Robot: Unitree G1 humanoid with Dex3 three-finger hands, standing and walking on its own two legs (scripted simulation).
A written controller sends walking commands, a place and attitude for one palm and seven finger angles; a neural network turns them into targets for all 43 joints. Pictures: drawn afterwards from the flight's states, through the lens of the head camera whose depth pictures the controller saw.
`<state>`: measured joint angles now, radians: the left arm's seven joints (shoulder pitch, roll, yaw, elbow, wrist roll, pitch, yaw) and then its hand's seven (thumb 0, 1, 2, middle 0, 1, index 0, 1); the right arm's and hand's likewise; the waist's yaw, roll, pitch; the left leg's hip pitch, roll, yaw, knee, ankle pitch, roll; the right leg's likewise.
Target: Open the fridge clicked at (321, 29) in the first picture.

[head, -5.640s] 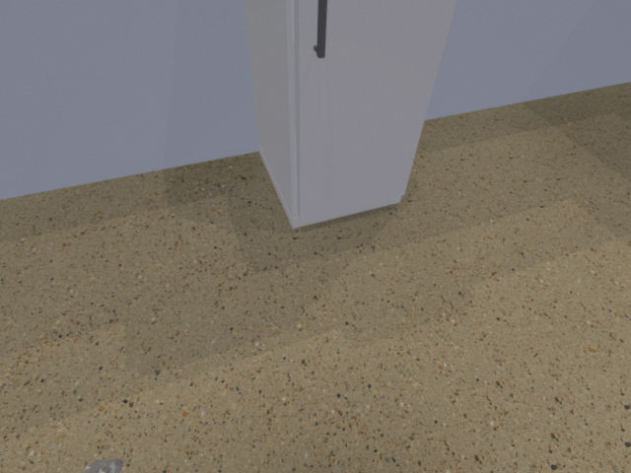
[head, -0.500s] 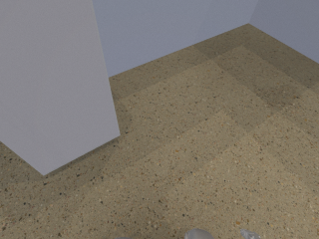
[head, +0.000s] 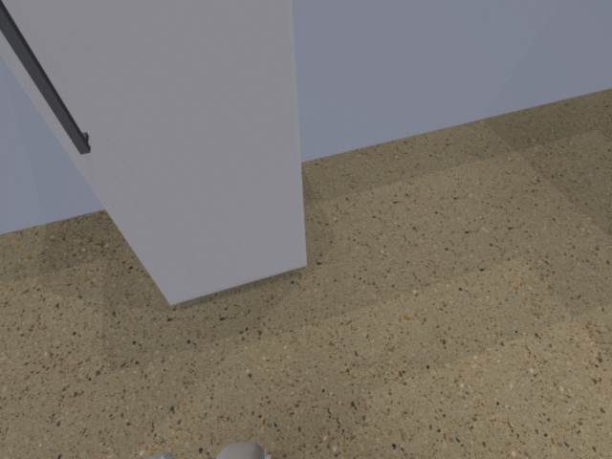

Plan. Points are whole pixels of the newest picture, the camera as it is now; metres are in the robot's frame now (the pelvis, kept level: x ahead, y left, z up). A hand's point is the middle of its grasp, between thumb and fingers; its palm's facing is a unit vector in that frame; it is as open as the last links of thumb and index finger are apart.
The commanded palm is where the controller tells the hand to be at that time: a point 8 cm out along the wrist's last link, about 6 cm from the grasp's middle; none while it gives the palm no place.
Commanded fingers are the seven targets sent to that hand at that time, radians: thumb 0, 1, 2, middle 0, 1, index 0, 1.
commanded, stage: turn to face it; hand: left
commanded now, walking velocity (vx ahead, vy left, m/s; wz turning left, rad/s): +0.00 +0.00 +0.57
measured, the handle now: (39, 69) +0.67 +0.48 +0.17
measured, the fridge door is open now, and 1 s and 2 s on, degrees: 0 0 0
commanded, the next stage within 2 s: take the last steps up to it in 0.56 s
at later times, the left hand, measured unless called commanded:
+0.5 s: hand out of the picture +0.03 +0.26 -0.16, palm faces +0.24 -0.93 -0.27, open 7.4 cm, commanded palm none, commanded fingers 0.00 0.90 0.90 -0.20 -0.30 -0.20 -0.30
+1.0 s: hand out of the picture -0.11 +0.17 -0.15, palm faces +0.44 -0.87 -0.23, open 7.3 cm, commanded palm none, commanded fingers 0.00 0.90 0.90 -0.20 -0.30 -0.20 -0.30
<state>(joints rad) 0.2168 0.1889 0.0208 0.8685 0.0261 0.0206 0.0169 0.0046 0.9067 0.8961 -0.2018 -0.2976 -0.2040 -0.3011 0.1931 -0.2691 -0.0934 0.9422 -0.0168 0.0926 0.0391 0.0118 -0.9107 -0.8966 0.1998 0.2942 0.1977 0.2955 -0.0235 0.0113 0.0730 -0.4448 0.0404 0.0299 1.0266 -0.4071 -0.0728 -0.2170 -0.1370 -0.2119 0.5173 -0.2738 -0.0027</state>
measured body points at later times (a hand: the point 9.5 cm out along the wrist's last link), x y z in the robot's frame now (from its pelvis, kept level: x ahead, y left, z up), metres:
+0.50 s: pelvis -0.01 +0.03 +0.00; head +0.02 +0.04 +0.45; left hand +0.02 +0.31 -0.14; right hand +0.12 -0.19 -0.15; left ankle -0.02 +0.14 -0.74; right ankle +0.02 -0.10 -0.70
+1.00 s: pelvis -0.01 +0.01 +0.01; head +0.00 +0.00 +0.46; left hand -0.13 +0.22 -0.14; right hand +0.13 -0.20 -0.15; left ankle -0.07 +0.16 -0.69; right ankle +0.02 -0.09 -0.74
